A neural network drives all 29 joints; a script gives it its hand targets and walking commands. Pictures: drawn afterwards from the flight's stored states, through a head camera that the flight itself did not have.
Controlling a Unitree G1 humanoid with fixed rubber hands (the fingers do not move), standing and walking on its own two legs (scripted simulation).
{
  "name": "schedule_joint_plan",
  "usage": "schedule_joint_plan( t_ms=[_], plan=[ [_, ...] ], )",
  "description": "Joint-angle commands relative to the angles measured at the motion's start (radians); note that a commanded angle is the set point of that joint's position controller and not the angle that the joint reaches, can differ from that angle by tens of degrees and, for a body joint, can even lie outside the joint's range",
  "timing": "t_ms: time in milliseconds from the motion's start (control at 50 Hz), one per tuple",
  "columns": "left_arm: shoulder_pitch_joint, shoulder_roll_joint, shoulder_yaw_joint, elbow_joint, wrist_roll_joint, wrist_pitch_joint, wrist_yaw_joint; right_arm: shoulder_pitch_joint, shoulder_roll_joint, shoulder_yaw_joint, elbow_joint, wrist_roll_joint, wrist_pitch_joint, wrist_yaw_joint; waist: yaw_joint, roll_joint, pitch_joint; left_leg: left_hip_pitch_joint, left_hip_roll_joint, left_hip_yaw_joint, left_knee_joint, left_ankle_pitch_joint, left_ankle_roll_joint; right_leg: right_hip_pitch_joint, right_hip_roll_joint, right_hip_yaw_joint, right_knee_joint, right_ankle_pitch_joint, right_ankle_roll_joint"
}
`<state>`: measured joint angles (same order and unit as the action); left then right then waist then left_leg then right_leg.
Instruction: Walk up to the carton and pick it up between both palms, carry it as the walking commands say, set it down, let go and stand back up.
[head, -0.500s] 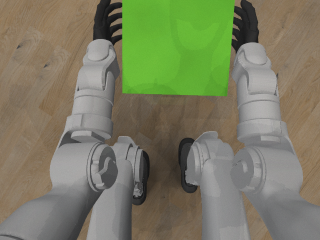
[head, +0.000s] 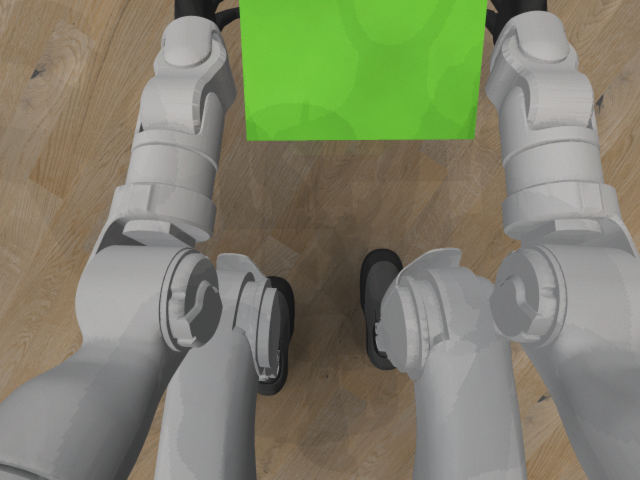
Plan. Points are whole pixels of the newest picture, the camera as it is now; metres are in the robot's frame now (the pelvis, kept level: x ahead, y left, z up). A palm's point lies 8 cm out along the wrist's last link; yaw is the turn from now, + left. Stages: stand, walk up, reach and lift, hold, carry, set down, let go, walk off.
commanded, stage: set down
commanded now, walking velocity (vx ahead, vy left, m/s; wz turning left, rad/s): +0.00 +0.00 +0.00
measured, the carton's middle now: (351, 41) +0.54 -0.05 -0.23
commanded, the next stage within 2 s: none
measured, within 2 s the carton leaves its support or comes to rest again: rests again in 0.74 s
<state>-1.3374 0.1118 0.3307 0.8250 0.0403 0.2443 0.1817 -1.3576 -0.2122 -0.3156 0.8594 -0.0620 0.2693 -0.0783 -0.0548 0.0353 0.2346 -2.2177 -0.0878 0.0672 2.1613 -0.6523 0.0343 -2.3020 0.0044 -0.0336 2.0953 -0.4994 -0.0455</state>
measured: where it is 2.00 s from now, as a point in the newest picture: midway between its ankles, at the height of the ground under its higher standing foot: (327, 341)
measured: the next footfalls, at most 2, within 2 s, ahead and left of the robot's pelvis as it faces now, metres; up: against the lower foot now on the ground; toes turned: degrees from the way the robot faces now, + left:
none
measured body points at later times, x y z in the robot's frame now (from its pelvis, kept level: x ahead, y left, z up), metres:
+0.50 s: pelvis +0.00 +0.00 -0.02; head +0.35 -0.03 +0.25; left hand +0.56 +0.09 -0.17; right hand +0.54 -0.20 -0.17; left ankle +0.09 +0.09 -0.35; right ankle +0.12 -0.10 -0.35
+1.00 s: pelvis +0.00 +0.00 -0.03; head +0.36 -0.02 +0.23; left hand +0.56 +0.10 -0.19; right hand +0.55 -0.20 -0.19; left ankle +0.09 +0.10 -0.35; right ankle +0.12 -0.10 -0.35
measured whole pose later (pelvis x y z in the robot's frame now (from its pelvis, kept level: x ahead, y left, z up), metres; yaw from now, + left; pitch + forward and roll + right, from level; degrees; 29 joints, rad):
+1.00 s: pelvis +0.00 +0.00 -0.03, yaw +1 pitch +36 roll +0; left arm -1.41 0.16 0.28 0.95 -0.01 0.20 0.16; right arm -1.44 -0.29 -0.28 1.03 0.01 0.21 -0.03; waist -0.07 0.03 0.34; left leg -2.24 -0.12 0.06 2.27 -0.66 0.03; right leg -2.30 -0.01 -0.04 2.20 -0.52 -0.04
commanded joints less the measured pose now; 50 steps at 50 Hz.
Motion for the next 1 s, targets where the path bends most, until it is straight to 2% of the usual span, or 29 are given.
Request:
schedule_joint_plan(
  t_ms=[0,200,320,600,740,980],
  plan=[
    [-0.676,-0.916,-0.47,-0.11,-0.134,-0.039,-0.276,-0.557,0.948,0.418,-0.086,0.145,-0.035,0.272,-0.019,-0.011,-1.287,0.444,-0.087,-0.064,-0.167,0.376,-0.024,0.852,0.105,0.048,-0.058,0.437,0.029],
    [-0.702,-0.929,-0.502,-0.11,-0.17,-0.048,-0.271,-0.587,0.951,0.431,-0.076,0.179,-0.044,0.281,-0.032,0.008,-1.267,0.466,-0.087,-0.066,-0.134,0.401,-0.021,0.801,0.105,0.041,-0.027,0.437,0.027],
    [-0.689,-0.924,-0.464,-0.056,-0.159,-0.05,-0.28,-0.595,0.927,0.4,-0.043,0.16,-0.052,0.284,-0.044,0.005,-1.173,0.422,-0.088,-0.065,-0.132,0.352,-0.021,0.754,0.1,0.039,-0.03,0.384,0.023],
    [-0.706,-0.895,-0.438,-0.029,-0.148,-0.06,-0.29,-0.638,0.907,0.383,-0.017,0.182,-0.073,0.291,-0.032,0.024,-1.109,0.388,-0.079,-0.06,-0.112,0.308,-0.016,0.732,0.098,0.051,-0.017,0.346,0.015],
    [-0.689,-0.902,-0.442,-0.01,-0.151,-0.065,-0.298,-0.606,0.897,0.362,0.015,0.174,-0.078,0.295,-0.049,0.054,-1.058,0.375,-0.079,-0.064,-0.103,0.31,-0.018,0.703,0.095,0.053,-0.005,0.347,0.009],
    [-0.624,-0.888,-0.415,0.042,-0.121,-0.061,-0.304,-0.554,0.876,0.326,0.075,0.15,-0.077,0.319,-0.05,0.058,-0.931,0.36,-0.079,-0.077,-0.103,0.294,-0.015,0.61,0.089,0.048,0.007,0.3,0.004]
  ],
)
